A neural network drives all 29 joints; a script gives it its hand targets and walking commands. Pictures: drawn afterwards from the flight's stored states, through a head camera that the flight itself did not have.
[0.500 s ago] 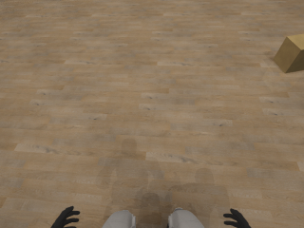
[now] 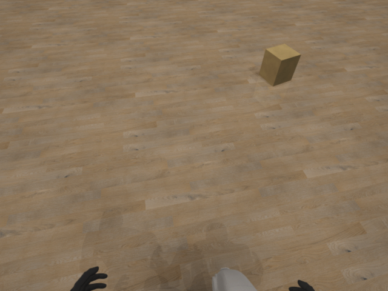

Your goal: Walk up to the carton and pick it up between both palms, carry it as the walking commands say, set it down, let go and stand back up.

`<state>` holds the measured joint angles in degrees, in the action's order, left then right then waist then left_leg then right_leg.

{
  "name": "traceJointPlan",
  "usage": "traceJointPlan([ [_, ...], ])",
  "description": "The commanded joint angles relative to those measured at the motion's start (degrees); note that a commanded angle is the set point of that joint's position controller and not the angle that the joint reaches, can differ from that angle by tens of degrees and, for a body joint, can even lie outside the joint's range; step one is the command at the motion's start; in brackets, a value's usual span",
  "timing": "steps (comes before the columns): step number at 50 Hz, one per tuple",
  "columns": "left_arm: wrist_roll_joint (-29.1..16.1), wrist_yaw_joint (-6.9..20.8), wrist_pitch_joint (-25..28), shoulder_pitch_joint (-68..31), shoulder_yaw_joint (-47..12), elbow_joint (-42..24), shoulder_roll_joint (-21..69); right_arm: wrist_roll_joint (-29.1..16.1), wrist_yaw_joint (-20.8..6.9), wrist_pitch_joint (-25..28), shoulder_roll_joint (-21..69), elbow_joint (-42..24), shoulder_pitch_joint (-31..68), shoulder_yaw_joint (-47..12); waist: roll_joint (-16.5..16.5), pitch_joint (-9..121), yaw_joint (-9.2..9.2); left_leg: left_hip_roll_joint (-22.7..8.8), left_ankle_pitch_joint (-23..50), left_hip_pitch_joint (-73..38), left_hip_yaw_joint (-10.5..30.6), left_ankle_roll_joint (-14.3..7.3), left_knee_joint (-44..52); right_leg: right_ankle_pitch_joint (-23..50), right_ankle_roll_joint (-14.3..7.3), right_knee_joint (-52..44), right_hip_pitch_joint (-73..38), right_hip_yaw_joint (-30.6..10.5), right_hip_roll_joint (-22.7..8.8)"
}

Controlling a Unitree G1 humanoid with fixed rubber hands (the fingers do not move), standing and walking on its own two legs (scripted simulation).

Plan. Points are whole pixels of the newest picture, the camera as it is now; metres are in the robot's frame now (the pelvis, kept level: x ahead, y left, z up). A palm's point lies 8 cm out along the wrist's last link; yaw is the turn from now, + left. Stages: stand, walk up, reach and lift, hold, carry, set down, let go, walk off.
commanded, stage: walk up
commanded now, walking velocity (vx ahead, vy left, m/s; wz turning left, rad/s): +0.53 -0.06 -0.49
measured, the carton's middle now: (278, 65) +1.90 -0.75 -0.64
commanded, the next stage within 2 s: none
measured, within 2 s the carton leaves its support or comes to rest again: neither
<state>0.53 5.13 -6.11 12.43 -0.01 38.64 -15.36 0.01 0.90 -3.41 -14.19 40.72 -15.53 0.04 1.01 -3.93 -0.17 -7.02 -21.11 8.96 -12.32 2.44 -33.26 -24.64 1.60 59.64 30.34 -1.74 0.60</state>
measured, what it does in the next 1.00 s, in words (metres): walks ahead, turning right: right foot, then left foot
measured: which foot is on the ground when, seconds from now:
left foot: down 0.00-0.10, up 0.12-0.56, down 0.58-0.92, up 0.94-1.00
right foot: up 0.00-0.10, down 0.12-0.58, up 0.60-0.90, down 0.92-1.00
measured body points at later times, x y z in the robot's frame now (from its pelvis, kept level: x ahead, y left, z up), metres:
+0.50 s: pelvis +0.12 -0.04 +0.01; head +0.13 -0.05 +0.46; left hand +0.16 +0.22 -0.12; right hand +0.27 -0.30 -0.10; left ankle +0.26 +0.10 -0.68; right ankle +0.01 -0.13 -0.73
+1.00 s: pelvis +0.32 -0.08 -0.01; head +0.32 -0.09 +0.44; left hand +0.50 +0.13 -0.12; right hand +0.29 -0.33 -0.15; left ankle +0.31 +0.08 -0.67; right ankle +0.36 -0.15 -0.73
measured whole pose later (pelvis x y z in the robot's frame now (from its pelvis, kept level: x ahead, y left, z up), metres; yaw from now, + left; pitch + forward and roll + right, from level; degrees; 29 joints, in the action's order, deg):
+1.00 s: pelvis +0.32 -0.08 -0.01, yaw -18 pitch -4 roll +3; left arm 0.5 3.0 1.9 15.1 0.0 43.2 -14.2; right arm 0.0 -1.7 -1.8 -14.2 42.9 -22.7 0.5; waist 1.2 -3.0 0.7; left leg -4.2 -25.5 16.9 -5.8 2.7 -60.2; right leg -18.7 -4.7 43.4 21.4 5.9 -1.5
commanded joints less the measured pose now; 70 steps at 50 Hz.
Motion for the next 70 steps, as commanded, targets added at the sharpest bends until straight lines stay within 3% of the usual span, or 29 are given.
traceJointPlan([
  [1, 0.47, 1.07, 3.82, -8.26, 4.12, -4.84, -5.76, 3.30, -0.83, 4.20, -15.07, -1.60, 1.57, 7.13, -20.13, 0.20, -1.05, -16.25, -20.14, 3.68, 13.50, -6.37, 22.83, -4.88, 0.00, -13.18, -4.36, 6.74, -2.86],
  [4, 0.92, -0.88, 5.54, 4.49, 3.90, -0.69, -4.74, 3.43, -2.18, 3.55, -13.58, -2.45, 4.66, 6.24, -16.87, 2.03, 4.72, -9.37, -18.17, 12.61, 3.09, -2.79, 8.79, 2.69, -1.71, -27.97, -25.04, 9.85, -0.27],
  [5, 0.91, -1.81, 6.37, 12.84, 5.00, 2.83, -7.94, 2.81, -2.43, 3.75, -11.29, -3.27, 5.64, 5.85, -5.25, 5.22, 7.71, -3.79, -15.61, 17.91, -1.51, -1.63, -9.43, -0.80, -4.38, -33.37, -32.36, -1.35, -5.41],
  [6, 1.01, -2.99, 6.89, 23.94, 7.20, 4.99, -16.10, 1.72, -3.39, 4.17, -7.72, -8.52, 11.55, 3.72, 13.55, 6.01, 12.84, 4.80, -13.84, 34.85, 0.75, 0.97, -32.66, -19.84, -9.38, -44.98, -37.69, -33.32, -20.17],
  [8, 0.86, -4.50, 6.74, 20.53, 6.34, 5.03, -18.45, 1.66, -3.58, 5.05, -7.68, -12.49, 18.38, 3.21, 7.08, -2.28, 10.80, 2.32, -9.68, 43.38, 13.74, -0.41, -37.28, -26.07, -13.31, -56.47, -28.34, -48.36, -25.24],
  [10, 0.06, -4.14, 7.77, 10.94, 4.42, 3.71, -11.77, 2.20, -3.80, 5.15, -6.61, -9.54, 12.63, 4.31, 5.64, -8.15, 4.97, -0.67, -0.72, 37.24, 13.38, 0.90, -36.70, -18.81, -11.75, -56.01, -17.42, -35.21, -18.51],
  [12, -0.08, -4.08, 8.69, 8.81, 4.46, 2.58, -9.17, 2.76, -4.29, 4.73, -6.65, -7.91, 10.66, 4.64, 2.37, -2.96, 4.10, 0.42, 2.67, 32.47, 11.76, 1.43, -32.14, -6.72, -11.03, -52.80, -21.53, -27.68, -14.74],
  [16, 0.39, -4.62, 9.17, 14.25, 4.41, 4.03, -9.51, 2.67, -4.54, 4.07, -6.08, -9.45, 16.19, 4.08, 7.58, -3.10, 6.02, 0.11, 5.30, 34.74, 10.88, 3.18, -28.04, 0.01, -11.58, -52.59, -22.56, -25.14, -14.73],
  [19, 0.23, -4.97, 9.22, 17.66, 4.30, 5.31, -9.16, 2.46, -4.56, 3.81, -4.88, -9.21, 20.45, 3.31, 3.32, -4.11, 6.91, 0.29, 7.61, 34.73, 9.89, 3.56, -21.73, 5.75, -12.21, -52.06, -25.23, -24.15, -14.65],
  [26, -0.18, -5.38, 8.41, 13.22, 4.01, 6.35, -10.21, 1.12, -3.99, 4.58, -3.71, -5.92, 17.11, 2.15, 8.96, 1.11, 2.87, 6.82, 6.93, 12.01, 3.09, 1.94, -1.78, 30.70, -9.53, -43.10, -20.78, -16.68, -10.27],
  [28, -0.89, -5.21, 9.24, 9.58, 3.62, 4.76, -8.11, 1.22, -2.44, 5.77, -9.10, -0.23, -0.84, 4.53, -0.87, 10.09, -5.41, 3.96, 11.06, -18.54, 7.03, -1.16, 4.84, 34.86, -6.09, -20.55, -7.91, -10.62, -5.15],
  [29, -1.12, -5.54, 10.04, 11.01, 2.92, 3.70, -3.78, 2.79, -1.59, 6.42, -14.53, 1.94, -13.09, 6.22, -13.10, 18.76, -8.72, -10.35, 3.61, -30.80, 22.98, -4.19, 9.09, 14.12, -3.94, -2.56, 3.03, -4.43, 0.18],
  [30, -0.43, -5.74, 10.24, 9.52, 2.89, 1.57, -1.83, 3.15, -1.73, 6.40, -19.59, 2.64, -17.88, 6.83, -19.84, 21.72, -8.17, -23.48, 2.62, -31.83, 43.43, -7.35, 16.72, -8.40, -2.27, 10.70, 12.11, -0.79, 3.14],
  [31, 0.20, -5.46, 10.10, 5.98, 3.78, 0.60, -3.45, 2.38, -1.91, 6.13, -17.86, 2.16, -16.34, 6.18, -13.56, 20.28, -7.22, -22.43, -1.67, -27.87, 44.30, -8.64, 16.98, -8.79, -3.57, 15.01, 13.63, -4.65, -1.29],
  [35, 1.04, -3.00, 8.11, 2.37, 3.27, 1.76, -0.78, 1.62, -0.94, 7.36, -9.17, 0.85, -5.54, 5.06, -4.42, 6.89, -2.83, -18.71, 1.93, -6.15, 28.63, -11.07, 19.71, 2.33, -1.63, 13.36, 12.69, -2.48, -6.94],
  [39, 1.09, -1.34, 7.08, -3.74, 2.82, 0.41, -0.35, 1.99, -1.15, 7.50, -8.44, -0.99, -1.92, 5.60, -6.45, 1.62, -1.14, -18.18, -2.13, 5.11, 17.90, -8.70, 23.42, 2.77, -1.38, -7.65, 4.21, -0.47, -9.16],
  [43, 1.70, -0.70, 6.96, 6.03, 3.56, 5.91, -1.46, 2.77, -2.06, 5.60, -10.79, -2.05, 5.38, 6.74, -14.32, 1.97, 5.67, -14.48, -14.72, 18.79, 10.94, -5.21, 21.06, 10.01, -2.04, -20.97, -21.99, 7.63, -4.15],
  [45, 1.48, -1.43, 8.16, 13.20, 4.52, 7.67, -4.07, 2.35, -2.18, 5.24, -10.23, -1.89, 4.37, 6.53, -4.37, 0.91, 9.29, -9.66, -15.47, 27.61, 8.62, -3.15, 6.28, 9.01, -3.41, -24.75, -33.23, 2.87, -6.19],
  [46, 2.44, -2.07, 8.52, 19.39, 5.22, 9.51, -9.42, 1.31, -3.06, 4.80, -6.48, -3.21, 6.62, 4.54, 12.17, 2.03, 11.35, 1.45, -11.38, 29.03, -0.14, -1.48, -19.25, -7.30, -6.22, -38.01, -32.41, -13.76, -16.43],
  [47, 1.80, -3.61, 9.01, 26.94, 6.32, 10.43, -16.49, 0.11, -3.03, 3.55, -5.44, -4.55, 5.11, 3.80, 14.74, 3.89, 10.40, 6.56, -12.78, 32.57, 7.99, -1.94, -36.03, -21.60, -3.34, -54.23, -30.78, -40.99, -27.70],
  [48, 1.43, -4.21, 9.13, 23.76, 5.55, 10.43, -16.73, -0.13, -3.12, 3.33, -5.60, -5.22, 4.65, 4.26, 10.83, 1.77, 7.80, 5.18, -9.08, 31.58, 13.40, -1.88, -39.95, -28.25, -3.43, -58.79, -24.09, -46.03, -28.96],
  [50, 0.60, -4.21, 9.57, 7.97, 3.95, 6.72, -10.80, 0.71, -3.31, 3.73, -6.19, -3.26, 1.52, 4.73, 2.22, -4.04, 1.59, 1.03, 1.15, 30.48, 13.91, -2.09, -38.28, -19.22, -3.65, -55.32, -18.27, -29.79, -21.93],
  [51, 0.52, -4.13, 10.20, 8.74, 3.78, 6.71, -8.12, 0.89, -3.39, 3.84, -5.63, -2.95, 2.32, 4.67, -1.42, -3.61, 1.89, 0.56, 3.84, 30.99, 13.36, -1.38, -37.15, -10.86, -4.82, -53.22, -19.80, -26.45, -19.87],
  [54, 0.19, -4.34, 11.02, 13.58, 3.78, 7.63, -6.84, 1.00, -3.53, 3.44, -4.08, -2.96, 3.13, 4.10, 5.32, 1.16, 2.94, -0.01, 6.25, 29.35, 11.54, -1.03, -34.46, 6.70, -4.34, -50.19, -25.30, -19.48, -18.39],
  [62, 0.66, -4.52, 9.50, 15.51, 3.26, 8.37, -5.89, 1.65, -3.98, 3.17, -3.17, -4.94, 16.36, 2.82, 7.94, -4.06, 5.04, 0.22, 8.23, 27.36, 7.62, 2.49, -17.35, 6.32, -9.14, -51.69, -23.48, -8.63, -12.33],
  [64, 0.55, -4.38, 9.18, 15.77, 3.07, 8.71, -6.33, 1.58, -3.92, 3.78, -2.77, -4.31, 18.43, 2.33, 7.83, -3.71, 5.37, 2.14, 7.24, 23.40, 4.82, 2.07, -9.91, 17.35, -9.42, -49.35, -24.56, -7.12, -11.68],
  [68, -0.57, -4.25, 8.34, 11.15, 3.22, 6.93, -8.42, 0.89, -3.07, 4.97, -5.25, -0.46, 6.72, 2.90, 3.80, 2.74, -1.80, 3.98, 8.93, -2.31, 1.54, 0.75, 2.30, 20.12, -8.02, -38.78, -13.56, -4.32, -10.44],
  [69, -1.03, -4.04, 8.47, 10.19, 2.89, 6.21, -6.26, 1.30, -2.00, 5.46, -8.88, 3.53, -5.35, 4.80, 0.37, 9.39, -5.97, 0.64, 9.09, -18.55, 7.13, -1.61, 2.74, 20.29, -6.15, -22.75, -6.69, -0.84, -5.45],
  [70, -1.13, -3.53, 8.35, 8.45, 3.08, 4.60, -3.20, 2.52, 0.00, 5.08, -18.01, 7.21, -19.91, 8.57, -16.34, 15.64, -9.28, -18.21, -0.65, -29.72, 31.04, -4.17, 11.77, 0.74, -2.90, -2.33, 7.02, 2.58, 1.23],
])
